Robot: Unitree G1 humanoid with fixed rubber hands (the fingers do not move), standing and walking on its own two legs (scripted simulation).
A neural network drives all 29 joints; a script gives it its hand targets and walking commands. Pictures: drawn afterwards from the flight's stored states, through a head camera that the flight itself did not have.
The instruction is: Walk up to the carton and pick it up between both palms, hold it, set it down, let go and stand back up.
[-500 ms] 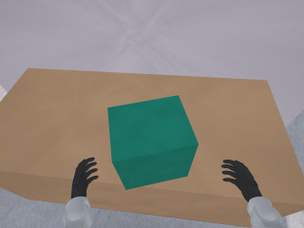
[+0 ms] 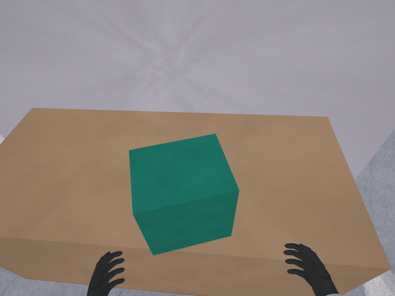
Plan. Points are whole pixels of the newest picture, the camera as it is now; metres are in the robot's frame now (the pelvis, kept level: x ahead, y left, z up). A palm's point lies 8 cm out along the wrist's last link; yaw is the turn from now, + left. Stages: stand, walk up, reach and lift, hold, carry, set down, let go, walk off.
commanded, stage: set down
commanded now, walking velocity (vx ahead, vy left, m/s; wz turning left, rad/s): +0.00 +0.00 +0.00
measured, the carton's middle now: (183, 196) +0.41 +0.09 -0.09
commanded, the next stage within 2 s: let go in 1.16 s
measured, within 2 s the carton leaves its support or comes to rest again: neither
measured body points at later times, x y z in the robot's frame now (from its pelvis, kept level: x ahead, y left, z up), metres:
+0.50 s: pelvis +0.01 +0.04 +0.01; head +0.03 +0.05 +0.46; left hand +0.19 +0.25 -0.07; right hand +0.17 -0.21 -0.06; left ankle +0.02 +0.17 -0.73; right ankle -0.06 -0.07 -0.73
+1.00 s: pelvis -0.01 +0.04 +0.01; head -0.01 +0.04 +0.46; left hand +0.17 +0.27 -0.08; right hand +0.12 -0.18 -0.09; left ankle +0.02 +0.17 -0.73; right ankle -0.06 -0.07 -0.73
